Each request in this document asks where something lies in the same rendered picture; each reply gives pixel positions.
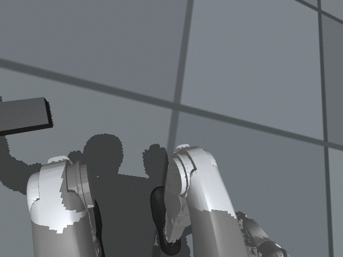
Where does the carton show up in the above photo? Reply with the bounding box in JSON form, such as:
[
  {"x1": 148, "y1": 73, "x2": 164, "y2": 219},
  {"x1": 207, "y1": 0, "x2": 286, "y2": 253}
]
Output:
[{"x1": 0, "y1": 97, "x2": 53, "y2": 136}]

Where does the right robot hand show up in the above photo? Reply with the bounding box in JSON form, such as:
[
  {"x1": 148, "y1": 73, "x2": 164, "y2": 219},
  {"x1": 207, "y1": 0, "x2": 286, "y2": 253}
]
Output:
[{"x1": 235, "y1": 211, "x2": 271, "y2": 256}]

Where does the right robot arm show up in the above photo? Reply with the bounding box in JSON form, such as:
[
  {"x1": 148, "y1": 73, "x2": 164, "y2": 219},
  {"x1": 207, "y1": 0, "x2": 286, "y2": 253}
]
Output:
[{"x1": 257, "y1": 241, "x2": 290, "y2": 257}]

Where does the left robot foot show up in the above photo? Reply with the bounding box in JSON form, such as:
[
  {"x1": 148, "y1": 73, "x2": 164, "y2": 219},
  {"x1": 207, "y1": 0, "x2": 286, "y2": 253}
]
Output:
[{"x1": 93, "y1": 199, "x2": 105, "y2": 257}]

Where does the right robot foot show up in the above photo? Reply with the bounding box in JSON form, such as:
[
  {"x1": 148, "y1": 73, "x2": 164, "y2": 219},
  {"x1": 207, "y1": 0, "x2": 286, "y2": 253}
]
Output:
[{"x1": 150, "y1": 186, "x2": 181, "y2": 256}]

